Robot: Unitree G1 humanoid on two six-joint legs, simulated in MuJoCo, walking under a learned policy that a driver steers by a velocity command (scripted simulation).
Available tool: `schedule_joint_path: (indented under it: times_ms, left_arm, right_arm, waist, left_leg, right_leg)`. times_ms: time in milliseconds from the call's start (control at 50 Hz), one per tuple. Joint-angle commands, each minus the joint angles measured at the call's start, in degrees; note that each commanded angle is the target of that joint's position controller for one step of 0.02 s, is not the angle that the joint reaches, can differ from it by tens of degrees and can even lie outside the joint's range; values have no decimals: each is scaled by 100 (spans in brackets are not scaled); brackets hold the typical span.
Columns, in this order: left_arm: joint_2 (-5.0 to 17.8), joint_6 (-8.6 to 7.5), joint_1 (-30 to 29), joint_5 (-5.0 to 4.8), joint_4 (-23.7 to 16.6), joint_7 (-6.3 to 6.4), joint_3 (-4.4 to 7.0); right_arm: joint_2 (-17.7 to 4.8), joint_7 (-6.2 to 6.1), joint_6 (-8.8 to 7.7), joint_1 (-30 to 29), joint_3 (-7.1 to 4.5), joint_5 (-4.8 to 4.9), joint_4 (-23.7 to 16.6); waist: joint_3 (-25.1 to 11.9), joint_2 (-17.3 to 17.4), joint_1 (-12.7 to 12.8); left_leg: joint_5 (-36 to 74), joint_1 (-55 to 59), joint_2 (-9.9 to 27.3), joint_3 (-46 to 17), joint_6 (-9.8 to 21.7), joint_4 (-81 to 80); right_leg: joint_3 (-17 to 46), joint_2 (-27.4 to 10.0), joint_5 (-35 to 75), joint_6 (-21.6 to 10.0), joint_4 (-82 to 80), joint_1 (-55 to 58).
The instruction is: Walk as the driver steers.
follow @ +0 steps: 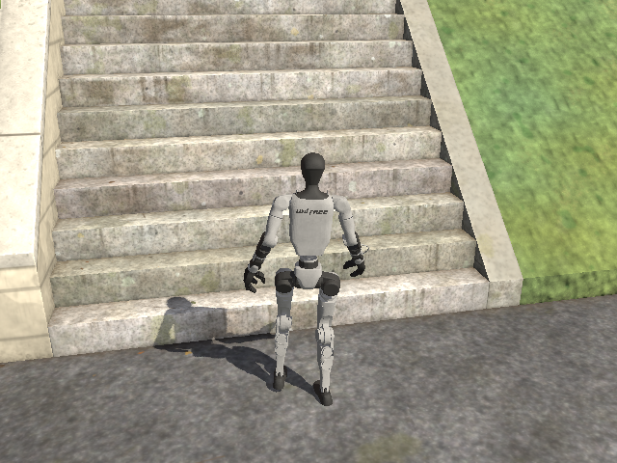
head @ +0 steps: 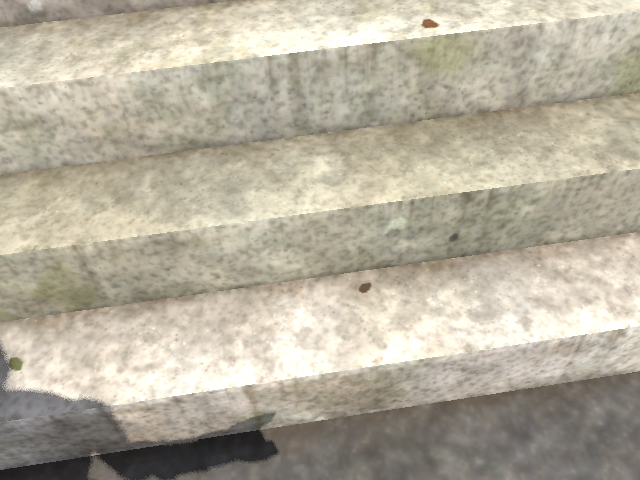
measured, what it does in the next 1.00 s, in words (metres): walks ahead: left foot, then right foot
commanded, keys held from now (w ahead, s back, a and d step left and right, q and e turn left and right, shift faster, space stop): w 0.42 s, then w+q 0.24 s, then q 0.34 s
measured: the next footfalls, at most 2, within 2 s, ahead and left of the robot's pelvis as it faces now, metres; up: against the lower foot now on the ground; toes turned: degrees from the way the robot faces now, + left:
left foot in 0.08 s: +0.11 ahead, +0.15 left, +0.00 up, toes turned -3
right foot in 0.52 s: +0.40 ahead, -0.09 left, +0.00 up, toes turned +0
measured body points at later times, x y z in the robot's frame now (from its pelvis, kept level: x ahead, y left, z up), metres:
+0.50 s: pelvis +0.23 +0.02 -0.02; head +0.27 +0.02 +0.43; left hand +0.49 +0.23 -0.08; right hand +0.20 -0.27 -0.14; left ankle +0.07 +0.15 -0.75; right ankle +0.37 -0.09 -0.74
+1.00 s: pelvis +0.38 +0.02 -0.03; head +0.40 +0.04 +0.42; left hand +0.49 +0.32 -0.13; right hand +0.61 -0.20 -0.11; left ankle +0.39 +0.10 -0.75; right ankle +0.36 -0.09 -0.72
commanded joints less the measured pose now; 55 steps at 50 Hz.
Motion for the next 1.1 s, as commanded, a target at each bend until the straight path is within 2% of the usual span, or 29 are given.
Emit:
schedule_joint_path:
  times_ms: [20, 60, 80, 100, 120, 140, 160, 220, 280, 340, 440, 500, 520, 540, 560, 580, 620, 640, 740, 780, 840, 920, 960, 980, 1000, 1020, 1040, 1060, 1100]
  left_arm:
    - [970, -69, 51, -9, -275, -40, 215]
    - [778, -73, 4, 17, -330, -54, 148]
    - [602, -104, -132, 52, -403, -58, 85]
    - [315, -164, -215, 68, -525, -47, -2]
    - [323, -276, -94, 5, -736, -39, -32]
    - [833, -323, -151, -73, -671, -46, 75]
    - [908, -345, -271, -102, -630, -76, 94]
    - [683, -373, -644, 60, -762, -140, 77]
    - [299, -372, -930, 131, -994, -163, -40]
    - [44, -405, -1492, 116, -1241, -172, -163]
    - [342, -423, -1914, 35, -1514, -205, -99]
    - [845, -449, -713, 91, -1262, -128, 138]
    - [1115, -429, 114, 164, -1115, -77, 231]
    - [1566, -371, 617, 322, -986, -57, 346]
    - [1183, -304, 810, 265, -900, -84, 289]
    - [859, -296, 402, 193, -977, -84, 189]
    - [538, -335, -346, 184, -976, -89, 76]
    - [480, -383, -561, 225, -945, -98, 63]
    - [605, -518, -1187, 254, -842, -22, 133]
    - [645, -380, -1324, 286, -854, 64, 117]
    - [712, -187, -1261, 178, -878, 118, 104]
    - [826, 96, -1270, 31, -978, 98, 108]
    - [599, 174, -1306, -104, -958, 95, 46]
    - [390, 156, -1175, 106, -1117, 99, -41]
    - [-1, 65, -795, 300, -1196, 38, -184]
    - [381, 88, -615, 229, -1059, -1, -77]
    - [572, 150, -805, 91, -1084, 13, 4]
    - [558, 218, -977, 117, -1075, 98, 39]
    - [526, 353, -1096, 220, -1135, 195, 70]
  right_arm:
    - [-522, 36, -226, -594, -42, 40, -541]
    - [-612, -12, -249, -11, -73, -12, -382]
    - [-774, -63, -251, 601, -123, -46, -264]
    - [-1075, -95, -240, 1264, -175, -118, -160]
    - [-1536, -24, -187, 1781, -327, -112, 85]
    - [-1036, 23, -185, 1668, -216, 12, 68]
    - [-731, 32, -170, 1448, -126, 7, -42]
    - [-555, 40, -92, 1106, -25, -146, -183]
    - [-684, 5, -55, 1114, -33, -62, -141]
    - [-805, -66, -16, 1195, -35, -15, -88]
    - [-895, -96, -5, 1452, -45, 73, 4]
    - [-898, -120, 66, 1237, -27, 27, -79]
    - [-686, -118, 68, 1209, 84, -71, -210]
    - [33, -97, 21, 1954, 312, -111, -347]
    - [-315, -70, -6, 2131, 247, 7, -111]
    - [-742, -43, 9, 1624, 131, 164, -202]
    - [-577, -104, 77, 1072, 160, 35, -335]
    - [-492, -142, 154, 1165, 150, -28, -306]
    - [-171, -244, 351, 990, 179, -131, -637]
    - [33, -212, 456, 1244, 235, -162, -546]
    - [-110, -154, 628, 748, 192, -117, -880]
    - [-295, -45, 836, 761, 69, -138, -1170]
    - [-289, -46, 733, 1317, -32, -113, -1027]
    - [-809, -149, 652, 1306, -152, -131, -1111]
    - [-1271, -198, 542, 1435, -158, -401, -1339]
    - [-1107, -102, 502, 1201, -143, -481, -1488]
    - [-958, -92, 548, 709, -118, -441, -1582]
    - [-745, -137, 633, 338, -70, -328, -1636]
    - [-581, -212, 730, 167, 18, -229, -1722]
  waist:
    - [262, -832, -20]
    - [34, -755, -367]
    - [-277, -579, -684]
    - [-623, 338, -890]
    - [-640, 1747, -816]
    - [-59, 1108, -802]
    - [280, 772, -769]
    - [391, 429, -612]
    - [281, 496, -591]
    - [277, 420, -716]
    - [275, 550, -645]
    - [-537, 528, 117]
    - [-1243, 338, 475]
    - [-2130, -1239, 194]
    - [-2471, -1431, 259]
    - [-1436, -871, 249]
    - [-464, -401, -96]
    - [-305, -483, -318]
    - [-112, -515, -712]
    - [-528, -767, -767]
    - [-542, -572, -589]
    - [-779, -631, -591]
    - [-650, -339, -899]
    - [-333, 857, -805]
    - [-834, 1416, -446]
    - [-1506, 411, -573]
    - [-907, 179, -420]
    - [-444, -16, -303]
    - [-268, 232, -244]
  left_leg:
    - [61, 72, 21, 120, 240, -477]
    - [165, 1096, 34, 179, 399, -745]
    - [44, 1979, 379, -185, 616, -727]
    - [-399, 3020, 1165, -1312, 1008, -1040]
    - [-1262, 3722, 2085, -3251, 1745, -1564]
    - [-1996, 3493, 2207, -3356, 1767, -1645]
    - [-1832, 3235, 1926, -2806, 1582, -1704]
    - [69, 2538, 1482, -1740, 1414, -1910]
    - [1851, 2078, 1185, -894, 1420, -1977]
    - [2321, 1521, 839, -270, 1238, -2025]
    - [2584, 1970, 1192, -472, 1070, -1745]
    - [4178, 2075, 985, -427, 808, -251]
    - [3128, 1191, 771, -387, 647, 943]
    - [-220, -987, -61, 40, 277, 2949]
    - [-2381, -1506, -96, -455, 271, 3904]
    - [-2018, -1927, 207, -479, 300, 4220]
    - [-1256, -1741, 588, -206, 215, 3977]
    - [-1055, -1325, 716, -226, 173, 3880]
    - [-333, -772, 552, 69, -170, 3118]
    - [-89, -284, 410, 455, -255, 3011]
    - [-59, -60, 431, 532, -162, 2604]
    - [-576, 314, 105, 756, 216, 1468]
    - [653, 1090, -273, 861, 582, -577]
    - [4250, 2219, 649, -697, 973, -710]
    - [6666, 2664, 2311, -2707, 2265, -286]
    - [5345, 2252, 2496, -2826, 2802, -470]
    - [3838, 1657, 2128, -2331, 2548, -591]
    - [2942, 1228, 1747, -1964, 2146, -602]
    - [2809, 566, 1322, -1523, 1804, -569]
  right_leg:
    - [1492, -1501, -627, -770, -537, -49]
    - [1304, -1254, 124, -596, -88, -360]
    - [992, -1032, 576, -405, 615, -796]
    - [207, -444, 168, -68, 2113, -1667]
    - [-402, 63, -1751, 175, 3439, -3172]
    - [-358, -382, -1842, 217, 4136, -3918]
    - [-431, -638, -1293, 224, 4395, -4072]
    - [-778, -1041, -381, 338, 4171, -3824]
    - [-1177, -1019, 16, 587, 3433, -3460]
    - [-1480, -807, 934, 663, 2062, -2633]
    - [-1245, -635, 1359, 345, 1018, -2087]
    - [-1305, -488, 1410, -65, 498, -405]
    - [-808, -1098, 1860, -304, 789, 1186]
    - [1246, -2648, 2007, -1034, 789, 3392]
    - [2239, -2930, 1208, -1223, 250, 3197]
    - [1510, -2718, 636, -998, 5, 2294]
    - [438, -2264, 954, -806, -483, 726]
    - [10, -2117, 1391, -748, -701, 112]
    - [-1654, -1893, 4612, -797, -687, -942]
    - [-2053, -1858, 4741, -770, -461, -797]
    - [-2051, -2104, 4232, -718, -228, -696]
    - [-1956, -2343, 5152, -532, 972, 64]
    - [-2335, -1845, 4307, -65, 2637, -226]
    - [-2392, -1284, 21, 444, 4389, -2220]
    - [-1547, -489, -2333, 849, 6206, -3508]
    - [-662, -590, -2264, 1015, 6797, -3293]
    - [-679, -678, -1930, 1077, 6827, -3368]
    - [-773, -741, -1594, 1174, 6679, -3495]
    - [-998, -572, -1079, 1339, 6570, -3054]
